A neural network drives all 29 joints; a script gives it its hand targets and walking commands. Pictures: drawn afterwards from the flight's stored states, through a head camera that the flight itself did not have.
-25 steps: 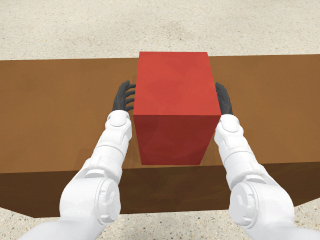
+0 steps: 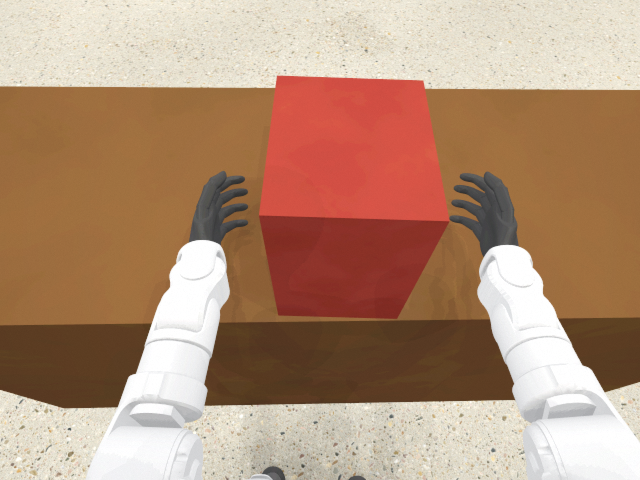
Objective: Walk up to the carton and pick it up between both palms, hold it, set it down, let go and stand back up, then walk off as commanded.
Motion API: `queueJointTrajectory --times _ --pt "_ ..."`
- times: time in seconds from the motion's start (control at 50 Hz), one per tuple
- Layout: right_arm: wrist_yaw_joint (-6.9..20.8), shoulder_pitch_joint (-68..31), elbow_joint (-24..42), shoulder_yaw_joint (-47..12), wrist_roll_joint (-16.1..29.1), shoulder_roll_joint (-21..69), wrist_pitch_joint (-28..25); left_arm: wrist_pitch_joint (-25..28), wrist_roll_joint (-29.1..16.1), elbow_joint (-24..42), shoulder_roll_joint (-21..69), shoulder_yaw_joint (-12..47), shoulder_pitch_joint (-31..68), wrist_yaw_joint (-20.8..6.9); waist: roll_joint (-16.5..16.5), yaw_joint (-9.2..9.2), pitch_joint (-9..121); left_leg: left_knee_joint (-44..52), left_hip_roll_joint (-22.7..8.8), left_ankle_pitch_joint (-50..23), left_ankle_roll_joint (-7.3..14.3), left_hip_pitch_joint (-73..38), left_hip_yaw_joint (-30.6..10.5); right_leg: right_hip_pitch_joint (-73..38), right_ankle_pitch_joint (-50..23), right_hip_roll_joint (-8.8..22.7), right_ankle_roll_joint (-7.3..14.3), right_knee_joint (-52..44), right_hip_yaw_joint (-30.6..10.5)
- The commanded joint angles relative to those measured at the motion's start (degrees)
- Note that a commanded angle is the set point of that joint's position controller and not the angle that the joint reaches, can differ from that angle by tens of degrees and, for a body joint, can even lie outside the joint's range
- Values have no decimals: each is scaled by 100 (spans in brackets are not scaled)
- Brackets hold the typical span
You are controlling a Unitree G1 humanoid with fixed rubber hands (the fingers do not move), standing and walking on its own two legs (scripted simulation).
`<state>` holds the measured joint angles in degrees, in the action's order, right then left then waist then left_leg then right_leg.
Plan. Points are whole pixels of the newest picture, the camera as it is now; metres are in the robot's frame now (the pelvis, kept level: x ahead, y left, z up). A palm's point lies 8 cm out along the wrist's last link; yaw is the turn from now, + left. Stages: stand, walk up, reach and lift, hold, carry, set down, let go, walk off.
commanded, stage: set down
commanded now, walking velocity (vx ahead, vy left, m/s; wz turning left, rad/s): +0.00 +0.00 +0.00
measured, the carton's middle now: (343, 210) +0.43 +0.00 +0.05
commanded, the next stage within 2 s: none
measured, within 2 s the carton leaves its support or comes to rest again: neither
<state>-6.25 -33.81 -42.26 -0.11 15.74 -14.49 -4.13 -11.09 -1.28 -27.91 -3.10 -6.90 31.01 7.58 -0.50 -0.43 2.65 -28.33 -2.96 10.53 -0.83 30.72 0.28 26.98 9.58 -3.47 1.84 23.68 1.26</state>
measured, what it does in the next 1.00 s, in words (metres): stands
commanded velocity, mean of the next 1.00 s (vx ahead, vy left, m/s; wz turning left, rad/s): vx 0.00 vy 0.00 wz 0.00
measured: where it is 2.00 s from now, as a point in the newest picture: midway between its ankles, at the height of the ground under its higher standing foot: outside the picture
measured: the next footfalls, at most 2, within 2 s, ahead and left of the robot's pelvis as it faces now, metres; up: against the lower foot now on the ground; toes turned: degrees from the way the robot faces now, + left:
none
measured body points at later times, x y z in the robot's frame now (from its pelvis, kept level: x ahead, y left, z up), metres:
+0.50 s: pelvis -0.05 +0.00 -0.01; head -0.04 +0.03 +0.44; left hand +0.34 +0.18 +0.07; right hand +0.33 -0.17 +0.07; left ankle +0.02 +0.12 -0.74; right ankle +0.01 -0.10 -0.74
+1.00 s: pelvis -0.01 +0.00 +0.01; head +0.01 +0.01 +0.46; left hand +0.26 +0.17 +0.03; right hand +0.25 -0.20 +0.04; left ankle +0.02 +0.12 -0.74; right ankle +0.01 -0.10 -0.74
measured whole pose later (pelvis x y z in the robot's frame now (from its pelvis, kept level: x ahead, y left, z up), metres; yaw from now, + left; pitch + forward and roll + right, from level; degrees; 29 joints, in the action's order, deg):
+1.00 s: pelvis -0.01 +0.00 +0.01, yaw -2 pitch -2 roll +1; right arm -1.7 5.8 -5.6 0.9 11.9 -10.0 4.2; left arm -16.2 -7.9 2.1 -7.2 4.3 -4.8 9.9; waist 2.5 -1.5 -5.1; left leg -21.8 -0.1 9.2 -0.4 10.3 0.7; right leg 10.6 11.2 -2.1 1.8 24.2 -1.8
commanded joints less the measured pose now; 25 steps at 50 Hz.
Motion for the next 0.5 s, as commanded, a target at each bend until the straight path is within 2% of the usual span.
queueJointTrajectory --times 0.0,0.02,0.04,0.06,0.08,0.1,0.12,0.14,0.16,0.18,0.2,0.22,0.24,0.26,0.28,0.3,0.32,0.34,0.36,0.38,0.4,0.42,0.44,0.46,0.48 --pt "-7 -1509 2673 116 26 -812 -357 316 36 2314 -726 -78 1382 -130 576 307 4932 409 544 -2624 207 -1045 208 -3783 -5060 265 -629 548 -366" --pt "4 -2411 2680 170 -28 -780 -182 388 -33 1974 -1039 -163 2324 -154 349 165 4731 414 553 -2182 176 -1083 317 -3171 -4179 274 -645 439 -366" --pt "89 -1643 2761 10 -16 -592 -94 343 -96 2003 -823 -32 1349 -176 433 188 4698 294 439 -2504 156 -1791 190 -3065 -4038 148 -557 325 -291" --pt "91 -2528 2823 219 -134 -766 63 311 -252 1807 -1021 21 2458 -185 227 216 4767 249 449 -2006 128 -1676 246 -2592 -3007 160 -456 223 -292" --pt "155 -1562 3187 28 75 -631 67 302 -322 2355 -874 227 1534 -107 191 154 4688 286 357 -2196 130 -2157 137 -2566 -2639 28 -321 62 -239" --pt "186 -2112 2871 225 -43 -696 262 221 -435 1891 -907 266 2235 -116 77 128 4173 304 320 -1630 166 -2039 144 -2028 -1638 22 -230 -28 -208" --pt "238 -1457 2954 134 -36 -678 297 234 -437 2155 -816 303 1696 -82 115 44 4075 348 287 -1636 139 -2423 111 -1930 -1282 -35 -164 -147 -220" --pt "270 -834 3098 166 26 -680 309 223 -468 2658 -631 453 1024 -59 -42 102 3973 379 251 -1703 90 -2560 55 -1945 -1231 -31 -127 -194 -216" --pt "281 -1473 2969 345 -10 -735 443 176 -550 2309 -918 432 2011 -69 -114 125 3820 343 287 -1283 100 -2311 105 -1599 -747 -13 -100 -168 -252" --pt "317 -1704 2544 381 -157 -614 597 129 -586 1659 -1113 371 2365 -49 4 106 3431 390 289 -756 177 -1941 90 -1471 -174 45 -101 -173 -250" --pt "326 -1321 2310 391 -258 -500 703 54 -492 1401 -1015 327 1869 -93 106 94 2823 527 340 -421 224 -1787 109 -1609 337 60 -71 -284 -346" --pt "303 -1169 2736 420 -189 -592 733 -10 -503 1508 -1092 282 1610 -98 201 -44 2880 565 384 -617 251 -1810 174 -1791 289 39 -82 -308 -363" --pt "283 -864 2237 420 -291 -527 831 -115 -366 1221 -1024 214 1340 -139 116 8 2210 677 402 -391 241 -1701 152 -1854 544 123 -93 -365 -426" --pt "267 -1401 1923 490 -300 -572 1003 -214 -392 777 -1200 128 2016 -147 188 10 1946 707 448 66 252 -1510 192 -1756 962 154 -82 -370 -380" --pt "269 -1836 1672 440 -316 -484 1082 -275 -459 360 -1189 250 2447 -134 72 -115 1635 783 446 485 290 -1229 194 -1565 1429 166 -40 -320 -343" --pt "253 -1606 1476 528 -424 -347 1091 -258 -408 217 -1036 335 2285 -108 352 16 1515 661 504 511 223 -1617 121 -1117 1892 324 24 -563 -434" --pt "263 -1966 1308 552 -417 -416 1123 -220 -425 -222 -1073 250 2777 -108 405 -130 1265 475 590 726 223 -1778 115 -445 2563 523 140 -666 -540" --pt "220 -2274 1280 297 -369 -153 1113 -121 -559 -577 -1117 343 3251 -134 822 -82 1254 53 696 738 227 -2221 32 313 3101 846 251 -873 -730" --pt "148 -1226 1845 274 -225 -200 920 -71 -445 319 -975 430 2278 -112 842 65 1667 -359 749 -184 154 -3423 -166 644 2644 1093 384 -1073 -897" --pt "24 -1539 2060 245 -215 -264 868 -47 -370 495 -1198 124 2772 -95 752 -121 1732 -508 795 -183 125 -3523 -85 829 2791 1190 314 -1071 -992" --pt "33 -1717 2198 485 -280 -266 789 38 -555 749 -948 463 2850 23 375 128 2045 -274 603 -28 26 -3208 -198 389 2463 955 288 -882 -753" --pt "53 -1141 2241 576 -264 -280 707 69 -492 1140 -844 492 2136 119 89 113 2283 -22 526 -66 -6 -3001 -166 -230 1908 717 168 -722 -625" --pt "70 -1273 1822 878 -437 -385 769 -18 -437 912 -958 503 2370 171 -99 293 2162 273 458 250 -8 -2335 -67 -796 1635 451 54 -482 -417" --pt "76 -1462 2023 893 -520 -306 783 -59 -423 787 -950 478 2401 225 -127 159 2213 474 391 495 -2 -1968 -6 -1128 1556 289 -52 -333 -352" --pt "143 -1049 1740 961 -575 -344 855 -167 -375 820 -805 542 1883 244 -134 222 2075 683 338 548 9 -1857 -75 -1288 1396 167 -52 -326 -252"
